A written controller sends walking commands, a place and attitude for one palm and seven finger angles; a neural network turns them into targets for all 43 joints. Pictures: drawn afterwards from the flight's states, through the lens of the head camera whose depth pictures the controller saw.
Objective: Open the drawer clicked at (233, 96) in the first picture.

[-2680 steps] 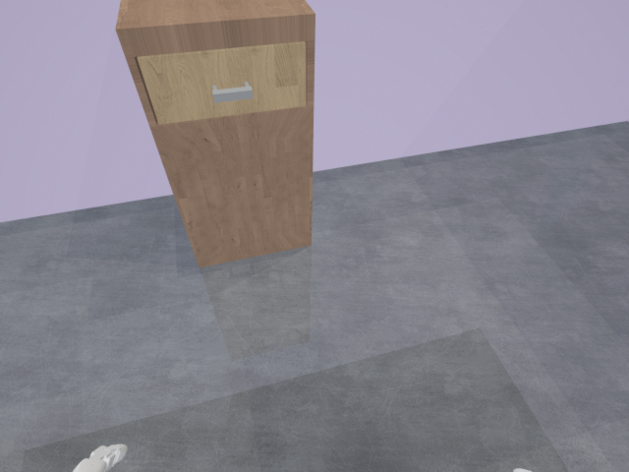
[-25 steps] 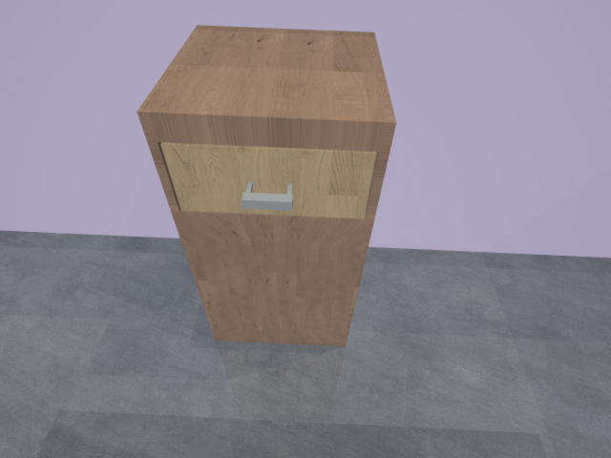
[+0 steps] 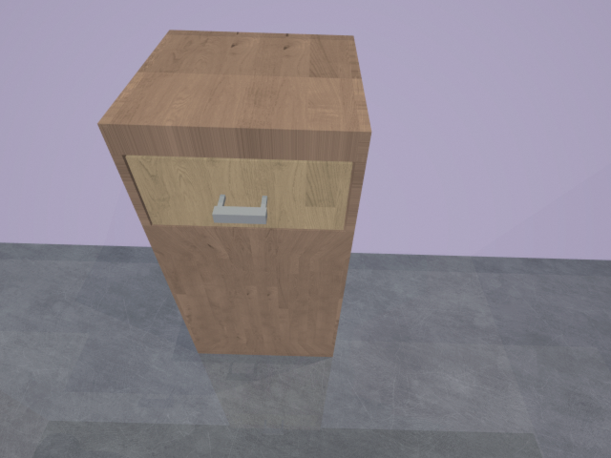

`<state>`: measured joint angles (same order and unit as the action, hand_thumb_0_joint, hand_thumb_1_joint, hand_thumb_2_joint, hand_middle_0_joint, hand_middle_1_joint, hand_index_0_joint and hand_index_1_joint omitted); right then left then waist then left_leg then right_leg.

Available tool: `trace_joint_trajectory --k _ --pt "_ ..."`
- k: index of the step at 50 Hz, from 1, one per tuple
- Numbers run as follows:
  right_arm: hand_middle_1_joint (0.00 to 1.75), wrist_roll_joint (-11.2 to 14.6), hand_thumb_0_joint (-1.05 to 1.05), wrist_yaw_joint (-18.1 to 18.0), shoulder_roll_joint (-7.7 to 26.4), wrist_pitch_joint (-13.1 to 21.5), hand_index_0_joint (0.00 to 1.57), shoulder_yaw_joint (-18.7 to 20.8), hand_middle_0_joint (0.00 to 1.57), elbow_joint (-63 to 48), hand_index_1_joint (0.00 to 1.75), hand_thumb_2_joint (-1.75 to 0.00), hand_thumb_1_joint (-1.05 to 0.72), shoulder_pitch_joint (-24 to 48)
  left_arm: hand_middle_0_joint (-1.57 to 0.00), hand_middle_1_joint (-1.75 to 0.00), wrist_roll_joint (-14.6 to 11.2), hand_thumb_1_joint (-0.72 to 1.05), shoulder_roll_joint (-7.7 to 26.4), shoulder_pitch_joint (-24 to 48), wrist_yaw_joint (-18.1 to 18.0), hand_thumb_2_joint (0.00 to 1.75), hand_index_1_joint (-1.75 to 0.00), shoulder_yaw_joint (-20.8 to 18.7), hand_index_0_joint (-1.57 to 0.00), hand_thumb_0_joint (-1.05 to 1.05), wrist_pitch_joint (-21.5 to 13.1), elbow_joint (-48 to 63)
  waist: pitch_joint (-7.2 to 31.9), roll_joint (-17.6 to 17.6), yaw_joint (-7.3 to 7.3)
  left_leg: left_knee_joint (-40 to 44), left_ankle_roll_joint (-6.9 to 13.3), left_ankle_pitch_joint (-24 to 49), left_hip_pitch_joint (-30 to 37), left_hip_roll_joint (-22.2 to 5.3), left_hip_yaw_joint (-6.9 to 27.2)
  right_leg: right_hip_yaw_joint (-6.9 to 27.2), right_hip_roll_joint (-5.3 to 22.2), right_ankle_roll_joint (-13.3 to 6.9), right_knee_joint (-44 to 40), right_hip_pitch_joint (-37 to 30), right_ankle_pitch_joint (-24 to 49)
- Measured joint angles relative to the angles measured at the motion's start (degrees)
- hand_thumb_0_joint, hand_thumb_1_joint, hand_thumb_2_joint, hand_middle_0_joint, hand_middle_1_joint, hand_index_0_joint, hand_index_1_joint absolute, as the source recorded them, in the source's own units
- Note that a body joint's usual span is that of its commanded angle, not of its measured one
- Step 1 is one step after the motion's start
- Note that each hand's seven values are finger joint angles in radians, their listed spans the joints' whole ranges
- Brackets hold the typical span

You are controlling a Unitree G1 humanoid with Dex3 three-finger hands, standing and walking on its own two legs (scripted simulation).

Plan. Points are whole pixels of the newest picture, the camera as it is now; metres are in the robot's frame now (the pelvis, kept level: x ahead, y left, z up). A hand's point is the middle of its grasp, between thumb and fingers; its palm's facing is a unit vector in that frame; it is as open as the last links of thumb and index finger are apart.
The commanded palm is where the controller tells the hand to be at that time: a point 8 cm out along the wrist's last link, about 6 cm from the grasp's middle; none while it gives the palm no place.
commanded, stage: shuffle to correct the standing spot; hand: left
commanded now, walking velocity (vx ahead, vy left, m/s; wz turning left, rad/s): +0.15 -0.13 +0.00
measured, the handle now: (241, 207) +0.56 +0.16 -0.03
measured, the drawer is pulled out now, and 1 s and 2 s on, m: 0.00 0.00 0.00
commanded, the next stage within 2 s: come to a stop and stand still in 0.06 s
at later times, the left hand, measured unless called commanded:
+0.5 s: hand out of the picture +0.06 +0.14 -0.18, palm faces +0.08 -0.99 -0.14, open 7.4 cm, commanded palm none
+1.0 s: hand out of the picture +0.04 +0.12 -0.18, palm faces +0.04 -0.98 -0.18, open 7.2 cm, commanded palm none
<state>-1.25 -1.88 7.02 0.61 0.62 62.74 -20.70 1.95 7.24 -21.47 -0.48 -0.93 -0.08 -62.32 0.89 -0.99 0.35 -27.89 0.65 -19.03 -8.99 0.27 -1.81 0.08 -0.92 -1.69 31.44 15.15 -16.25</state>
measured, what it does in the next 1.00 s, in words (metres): steps on the spot: left foot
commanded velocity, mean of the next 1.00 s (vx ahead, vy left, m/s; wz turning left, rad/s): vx -0.05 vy -0.02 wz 0.00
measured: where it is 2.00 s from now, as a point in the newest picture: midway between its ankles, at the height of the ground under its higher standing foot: outside the picture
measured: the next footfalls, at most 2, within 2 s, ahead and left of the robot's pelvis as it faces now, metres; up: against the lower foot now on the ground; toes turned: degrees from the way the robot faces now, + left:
left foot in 0.30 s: +0.10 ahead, +0.06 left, +0.00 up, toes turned +3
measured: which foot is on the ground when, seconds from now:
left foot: down 0.00-0.06, up 0.08-0.28, down 0.30-1.00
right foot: down 0.00-1.00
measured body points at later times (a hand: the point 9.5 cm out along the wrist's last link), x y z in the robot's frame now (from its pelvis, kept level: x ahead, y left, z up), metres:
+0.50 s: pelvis +0.07 +0.00 +0.00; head +0.10 +0.01 +0.45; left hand +0.05 +0.20 -0.17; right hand +0.16 -0.21 -0.15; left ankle +0.09 +0.08 -0.73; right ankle +0.01 -0.10 -0.73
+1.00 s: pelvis +0.02 -0.05 +0.00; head +0.03 -0.04 +0.45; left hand +0.03 +0.17 -0.16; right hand +0.01 -0.28 -0.15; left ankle +0.04 +0.09 -0.73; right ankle +0.01 -0.13 -0.73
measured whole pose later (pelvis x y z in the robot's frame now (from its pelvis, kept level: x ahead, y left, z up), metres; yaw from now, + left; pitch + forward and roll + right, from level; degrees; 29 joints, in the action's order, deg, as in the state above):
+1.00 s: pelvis +0.02 -0.05 +0.00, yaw +0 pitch -1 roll +0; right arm -0.6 -1.8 8.2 -0.6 0.1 64.0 -16.9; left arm 0.6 9.6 -16.0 -2.1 -0.3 -0.1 -60.6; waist -1.3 -1.8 0.1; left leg -27.3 -1.7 -13.1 -13.3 -2.5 -1.1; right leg -3.9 -2.1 -3.0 26.6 10.7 -15.3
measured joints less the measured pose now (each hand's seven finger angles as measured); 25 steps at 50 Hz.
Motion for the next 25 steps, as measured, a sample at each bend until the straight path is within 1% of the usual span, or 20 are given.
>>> trace_joint_trajectory --k 2,4,6,8,10,12,13,14,15,16,18,20,25 --pt "0.30 0.0 0.00 -0.1 0.2 0.0 0.20 0.2 0.20 0.0 0.29 -0.90 -0.90 -0.6 -0.19 -0.30 0.0 0.91 0.2 -0.4 0.1 0.90 -0.29 -0.3 -0.20 0.01 -0.4 0.4 0.0 0.8 -0.02 -1.1 -0.3 -1.3 -0.4 -0.8 0.5 -0.5 -0.8 -0.6 0.3 -0.1 -1.0" --pt "0.30 0.1 0.00 -0.2 0.5 0.2 0.20 0.2 0.20 0.0 0.29 -0.90 -0.90 -0.9 -0.19 -0.30 -0.2 0.91 0.3 -0.7 0.0 0.90 -0.29 -0.6 -0.20 0.01 -1.0 0.7 -0.3 1.5 -0.06 -4.0 0.5 -2.8 -1.7 -1.8 0.7 -1.4 -1.6 -1.3 0.3 -0.3 -1.8" --pt "0.30 0.2 0.00 -0.2 0.5 0.2 0.20 0.2 0.20 0.2 0.29 -0.90 -0.90 -0.6 -0.19 -0.30 -0.3 0.91 0.4 -0.7 -0.4 0.90 -0.29 -0.9 -0.20 0.00 -1.6 0.8 -0.8 1.3 0.07 -11.1 1.1 -6.3 -4.8 -2.2 0.0 -2.3 -1.9 -2.0 -0.4 -1.1 -2.3" --pt "0.30 0.3 0.00 -0.2 0.5 0.1 0.20 0.2 0.20 0.2 0.29 -0.90 -0.90 0.4 -0.19 -0.30 -0.2 0.91 0.4 -0.9 -0.8 0.90 -0.29 -1.1 -0.20 0.00 -1.9 0.9 -1.4 0.6 0.66 -18.7 1.4 -9.8 -8.4 -2.0 -0.9 -2.7 -2.0 -2.5 -2.1 -2.6 -2.1" --pt "0.30 0.5 0.00 0.0 0.5 0.1 0.20 0.3 0.20 -0.2 0.29 -0.90 -0.90 1.8 -0.19 -0.30 -0.1 0.91 0.3 -1.4 -1.0 0.90 -0.29 -1.1 -0.20 0.00 -2.0 0.8 -1.9 -0.3 1.22 -21.7 1.5 -11.1 -11.0 -1.8 -2.0 -2.7 -2.1 -2.7 -4.0 -4.3 -1.8" --pt "0.30 0.7 0.00 0.0 0.6 0.4 0.20 0.3 0.20 -1.0 0.29 -0.90 -0.90 3.4 -0.19 -0.30 0.0 0.91 0.1 -2.1 -1.3 0.90 -0.29 -0.9 -0.20 0.00 -1.6 0.4 -2.2 -0.9 1.44 -19.0 1.2 -8.8 -12.1 -1.6 -2.9 -2.6 -2.2 -2.4 -5.4 -5.9 -1.8" --pt "0.30 0.7 0.01 -0.3 0.8 0.5 0.20 0.4 0.20 -1.4 0.29 -0.90 -0.91 4.3 -0.19 -0.30 -0.1 0.91 -0.2 -2.4 -1.3 0.90 -0.29 -0.8 -0.20 0.00 -1.4 0.2 -2.4 -0.9 1.42 -15.7 0.9 -5.7 -11.8 -1.6 -3.2 -2.5 -2.3 -2.2 -5.6 -6.6 -2.0" --pt "0.30 0.8 0.01 -0.5 1.1 0.7 0.20 0.3 0.20 -1.7 0.29 -0.90 -0.92 5.1 -0.19 -0.30 -0.4 0.91 -0.5 -2.6 -1.4 0.90 -0.29 -0.5 -0.20 0.00 -1.2 -0.2 -2.5 -0.8 1.32 -11.3 0.6 -1.0 -11.0 -1.5 -3.3 -2.5 -2.5 -1.9 -5.4 -7.2 -2.5" --pt "0.30 0.9 0.01 -0.7 1.5 1.1 0.20 0.2 0.20 -2.2 0.29 -0.90 -0.92 5.7 -0.19 -0.30 -0.6 0.91 -0.9 -2.9 -1.5 0.90 -0.29 -0.3 -0.20 0.00 -1.0 -0.4 -2.7 -0.3 1.22 -6.5 0.5 5.1 -9.7 -1.7 -3.2 -2.5 -3.0 -1.6 -4.5 -7.6 -3.4" --pt "0.30 1.0 0.01 -0.8 1.6 1.5 0.20 0.2 0.20 -2.3 0.29 -0.90 -0.92 6.3 -0.19 -0.30 -0.8 0.91 -1.0 -3.0 -1.6 0.90 -0.29 0.0 -0.20 0.00 -0.9 -0.7 -2.8 -0.3 1.12 -5.3 1.1 6.4 -8.7 -1.7 -3.2 -2.3 -3.2 -1.4 -3.2 -7.7 -4.5" --pt "0.30 1.1 0.01 -1.1 0.9 1.6 0.20 -0.1 0.20 -2.5 0.29 -0.90 -0.92 7.3 -0.19 -0.30 -1.1 0.91 -1.0 -2.5 -2.1 0.90 -0.29 0.2 -0.20 0.01 -0.3 -1.3 -2.3 -1.6 1.33 -5.4 2.2 3.7 -7.5 -0.8 -4.1 -1.5 -2.2 -0.6 -2.4 -8.4 -5.1" --pt "0.30 1.3 0.00 -1.4 0.4 1.3 0.20 -0.5 0.20 -2.9 0.29 -0.90 -0.92 8.2 -0.19 -0.30 -1.0 0.91 -1.1 -1.6 -2.4 0.90 -0.29 0.5 -0.20 0.01 0.1 -0.9 -1.9 -2.2 1.61 -4.4 2.7 2.4 -6.6 -0.3 -4.6 -1.0 -1.6 -0.3 -3.1 -8.9 -5.4" --pt "0.30 1.3 0.00 -1.6 -0.1 0.8 0.20 -0.7 0.20 -4.6 0.29 -0.90 -0.92 11.4 -0.20 -0.30 -0.8 0.91 -1.3 3.0 -2.6 0.90 -0.29 0.9 -0.20 0.01 0.1 2.1 -3.9 -0.9 1.63 -1.2 3.1 4.8 -6.4 0.6 -5.1 -0.9 -0.7 1.0 -2.1 -7.1 -4.5"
